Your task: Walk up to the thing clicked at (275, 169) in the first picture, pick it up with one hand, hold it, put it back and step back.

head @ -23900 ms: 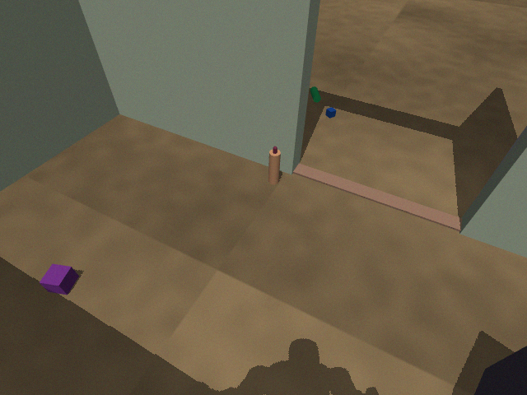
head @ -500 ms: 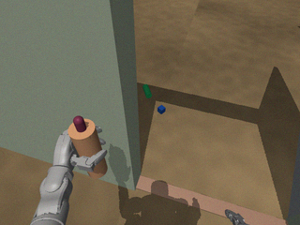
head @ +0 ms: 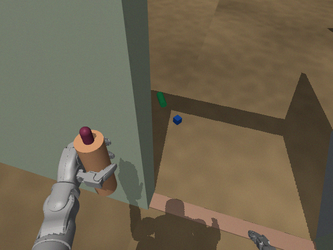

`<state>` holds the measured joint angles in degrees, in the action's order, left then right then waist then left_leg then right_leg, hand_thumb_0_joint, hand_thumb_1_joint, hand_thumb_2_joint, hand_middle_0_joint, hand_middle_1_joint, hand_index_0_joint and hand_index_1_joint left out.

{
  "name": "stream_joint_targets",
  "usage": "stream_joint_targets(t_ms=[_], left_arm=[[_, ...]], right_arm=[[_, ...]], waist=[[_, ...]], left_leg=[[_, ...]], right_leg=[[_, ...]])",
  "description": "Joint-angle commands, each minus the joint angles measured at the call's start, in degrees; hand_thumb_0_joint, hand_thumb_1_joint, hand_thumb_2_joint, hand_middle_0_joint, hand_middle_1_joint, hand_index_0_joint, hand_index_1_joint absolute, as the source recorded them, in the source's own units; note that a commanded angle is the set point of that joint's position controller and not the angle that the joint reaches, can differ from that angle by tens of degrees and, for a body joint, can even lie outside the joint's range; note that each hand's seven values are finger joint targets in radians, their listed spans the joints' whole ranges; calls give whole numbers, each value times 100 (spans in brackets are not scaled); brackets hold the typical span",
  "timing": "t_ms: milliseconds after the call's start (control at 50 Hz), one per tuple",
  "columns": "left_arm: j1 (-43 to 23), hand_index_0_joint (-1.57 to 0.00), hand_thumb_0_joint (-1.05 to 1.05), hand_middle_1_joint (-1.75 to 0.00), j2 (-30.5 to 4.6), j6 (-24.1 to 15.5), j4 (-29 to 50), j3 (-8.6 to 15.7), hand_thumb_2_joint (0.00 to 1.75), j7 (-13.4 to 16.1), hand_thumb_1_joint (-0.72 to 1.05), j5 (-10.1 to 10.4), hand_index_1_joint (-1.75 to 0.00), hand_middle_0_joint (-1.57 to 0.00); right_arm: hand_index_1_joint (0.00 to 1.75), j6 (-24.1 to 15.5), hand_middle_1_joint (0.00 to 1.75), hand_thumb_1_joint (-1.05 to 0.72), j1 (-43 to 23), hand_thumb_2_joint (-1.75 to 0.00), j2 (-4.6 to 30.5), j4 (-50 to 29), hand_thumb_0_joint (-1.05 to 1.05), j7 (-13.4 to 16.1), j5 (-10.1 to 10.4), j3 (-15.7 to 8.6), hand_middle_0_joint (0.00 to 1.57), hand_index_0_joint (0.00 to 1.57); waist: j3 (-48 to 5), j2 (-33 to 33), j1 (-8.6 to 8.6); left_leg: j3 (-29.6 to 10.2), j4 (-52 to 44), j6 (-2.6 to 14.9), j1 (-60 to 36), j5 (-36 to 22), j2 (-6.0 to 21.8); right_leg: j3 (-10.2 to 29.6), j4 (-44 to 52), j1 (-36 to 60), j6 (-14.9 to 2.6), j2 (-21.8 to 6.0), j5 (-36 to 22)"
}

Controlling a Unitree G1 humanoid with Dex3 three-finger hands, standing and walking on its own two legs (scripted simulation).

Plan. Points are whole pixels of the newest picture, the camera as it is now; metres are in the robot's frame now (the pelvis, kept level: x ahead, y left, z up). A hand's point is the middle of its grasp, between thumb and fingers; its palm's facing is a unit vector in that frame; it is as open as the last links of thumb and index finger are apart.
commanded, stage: hold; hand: left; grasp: from the side
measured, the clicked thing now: (97, 162) +0.33 +0.17 +0.04
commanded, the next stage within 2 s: crouch in 0.08 s
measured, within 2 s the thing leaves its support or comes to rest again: neither
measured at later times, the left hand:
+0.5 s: hand (103, 171) +0.33 +0.17 +0.00, palm faces +0.04 -1.00 +0.01, open 8.4 cm
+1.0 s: hand (115, 195) +0.36 +0.18 -0.24, palm faces +0.06 -1.00 -0.03, open 8.4 cm
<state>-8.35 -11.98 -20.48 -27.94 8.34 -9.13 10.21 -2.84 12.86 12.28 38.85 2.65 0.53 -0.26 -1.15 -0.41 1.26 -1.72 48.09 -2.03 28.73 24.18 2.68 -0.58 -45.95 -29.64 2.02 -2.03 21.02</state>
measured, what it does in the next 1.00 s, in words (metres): lowers itself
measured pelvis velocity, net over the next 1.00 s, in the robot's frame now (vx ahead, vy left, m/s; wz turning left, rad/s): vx -0.05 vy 0.00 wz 0.00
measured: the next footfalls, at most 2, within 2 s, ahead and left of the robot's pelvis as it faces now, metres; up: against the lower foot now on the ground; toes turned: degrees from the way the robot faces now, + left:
none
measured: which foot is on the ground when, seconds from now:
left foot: down 0.00-1.00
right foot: down 0.00-1.00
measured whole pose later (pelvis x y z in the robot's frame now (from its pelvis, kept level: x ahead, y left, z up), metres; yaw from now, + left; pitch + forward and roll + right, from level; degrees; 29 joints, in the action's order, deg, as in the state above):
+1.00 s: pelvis -0.05 +0.00 -0.22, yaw +0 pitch +32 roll -2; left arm -28.0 -15.4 -42.8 -53.9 17.6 -11.0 8.3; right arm -3.6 7.0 13.9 40.1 -2.1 -4.5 -0.2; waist -10.5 -0.3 4.6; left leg -5.2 103.8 -3.0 95.3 40.2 0.8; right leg 0.2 -101.0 -96.1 2.3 -2.6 36.6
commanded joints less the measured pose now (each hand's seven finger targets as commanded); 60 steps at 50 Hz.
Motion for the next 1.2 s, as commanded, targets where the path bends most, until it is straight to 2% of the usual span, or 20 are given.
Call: stream_joint_targets(t_ms=[0,40,60,100,140,200,360,500,580,660,740,780,800,820,900,980,1060,1100,1120,1180], left_arm=[[-1981,-127,0,-138,-695,-513,1832,157,121,-80,31,197,-138,-125],[-1825,-126,0,-137,-627,-449,1379,227,120,-21,29,206,-137,-124],[-1953,-125,0,-137,-794,-486,1628,391,120,-2,27,234,-136,-123],[-1843,-124,0,-136,-630,-451,1448,278,119,34,27,224,-136,-122],[-1772,-125,0,-138,-773,-498,1436,434,122,54,31,202,-138,-123],[-1833,-131,0,-136,-742,-539,1657,229,120,52,43,72,-135,-130],[-1784,-130,0,-136,-544,-731,854,308,121,85,41,108,-136,-129],[-2032,-130,0,-138,-576,-1458,134,424,121,8,37,-8,-137,-129],[-2293,-131,0,-138,-736,-1989,-593,691,121,-223,35,52,-138,-130],[-2525,-132,0,-141,-801,-2520,-658,813,125,-337,36,139,-141,-131],[-2997,-132,0,-140,-1024,-2773,-965,815,126,-324,35,-11,-140,-131],[-3236,-131,0,-140,-1285,-2844,-886,1033,127,-300,33,-16,-141,-131],[-3391,-131,0,-140,-1232,-2844,-853,930,127,-285,30,-44,-141,-131],[-3484,-130,0,-140,-1363,-2841,-843,1097,128,-244,30,-34,-141,-131],[-3862,-128,0,-139,-1342,-2802,-985,1149,129,-175,39,-31,-140,-129],[-3905,-130,0,-141,-1165,-2787,-1722,1097,130,-218,37,-94,-142,-130],[-4152,-132,0,-141,-1732,-2876,-2281,1441,129,-259,36,-333,-142,-132],[-4169,-133,0,-144,-1681,-2929,-2473,1510,131,-233,34,-380,-144,-132],[-4185,-132,0,-144,-1799,-2986,-2238,1664,132,-212,35,-350,-144,-132],[-4886,-133,0,-146,-2090,-3061,-2054,1739,135,-154,37,-433,-147,-133]], right_arm=[[30,-253,30,-90,-169,-90,781,-710,0,66,17,-269,20,20],[30,-256,30,-91,-171,-90,802,-669,0,79,22,-275,20,20],[30,-255,30,-90,-197,-90,808,-695,0,65,30,-290,20,20],[30,-243,30,-90,-208,-90,765,-681,0,66,27,-258,20,20],[30,-242,30,-90,-249,-90,790,-699,0,68,26,-268,20,20],[30,-237,30,-87,-234,-90,788,-726,0,52,7,-283,20,20],[30,-246,30,-88,-148,-90,811,-617,0,-62,-39,-342,20,20],[30,-316,30,-89,-106,-90,877,-541,0,-178,-146,-439,20,20],[30,-365,30,-90,-56,-90,932,-488,0,-258,-226,-445,20,20],[30,-418,30,-89,-102,-90,1013,-618,0,-344,-282,-412,20,20],[30,-370,30,-89,1,-90,1090,-517,0,-369,-361,-364,20,20],[30,-327,30,-89,4,-90,1139,-507,0,-372,-393,-351,20,20],[30,-292,30,-89,37,-91,1170,-513,0,-373,-411,-377,20,20],[30,-270,30,-89,5,-91,1173,-500,0,-364,-425,-383,20,20],[30,-223,30,-89,84,-91,1247,-369,0,-374,-471,-413,20,20],[30,-193,30,-90,44,-91,1251,-200,0,-447,-526,-381,20,20],[30,-149,30,-90,80,-91,1296,-119,0,-532,-605,-313,20,20],[30,-115,30,-90,60,-91,1301,-144,0,-595,-648,-284,20,20],[30,-107,30,-90,17,-91,1325,-200,0,-625,-646,-266,20,20],[30,-64,30,-90,10,-91,1410,-180,0,-674,-676,-237,20,20]], waist=[[-1889,-290,13],[-1583,25,89],[-1647,-85,17],[-1480,58,19],[-1411,117,-40],[-1551,-211,-45],[-1277,93,100],[-1920,2,187],[-2202,-51,237],[-3064,-288,178],[-3671,-471,274],[-4079,-662,171],[-4206,-629,254],[-4246,-654,214],[-4723,-491,393],[-4413,-254,541],[-4343,-165,555],[-4316,-169,533],[-4379,-242,431],[-4546,-795,545]], left_leg=[[185,-702,157,-706,-1506,-223],[179,-703,183,-566,-1405,-205],[168,-726,177,-536,-1375,-211],[171,-769,191,-448,-1146,-209],[193,-778,207,-387,-1048,-224],[196,-778,160,-511,-1277,-224],[129,-514,196,10,-1042,-184],[112,444,202,796,-1010,-236],[16,1373,197,1858,-806,-258],[-42,2332,196,2753,-563,-316],[-58,3105,205,3430,-476,-320],[-76,3380,182,3562,-609,-330],[-81,3500,187,3689,-572,-322],[-72,3619,187,3870,-478,-331],[-63,4226,236,4258,-516,-330],[-31,4820,277,5159,-225,-360],[23,5384,288,6020,103,-388],[55,5542,278,6336,326,-411],[53,5591,267,6249,399,-415],[57,5715,202,6245,719,-413]], right_leg=[[-175,583,892,-232,205,-1503],[-193,617,738,-213,218,-1426],[-204,623,786,-220,204,-1390],[-220,667,704,-222,217,-1157],[-197,686,713,-206,196,-1076],[-199,590,771,-245,211,-1251],[-202,340,224,-241,218,-1081],[-136,-564,-617,-268,166,-1106],[-144,-1496,-1698,-302,169,-811],[-144,-2504,-2700,-333,151,-483],[-43,-3234,-3512,-350,138,-336],[-80,-3598,-3797,-382,138,-331],[-72,-3693,-3891,-385,131,-307],[-32,-3796,-3958,-379,127,-238],[-34,-4265,-4308,-349,144,-319],[-61,-4748,-4862,-330,136,-116],[-117,-5332,-5262,-327,126,145],[-152,-5530,-5459,-337,128,371],[-204,-5656,-5685,-356,139,473],[-305,-6016,-6146,-387,143,728]])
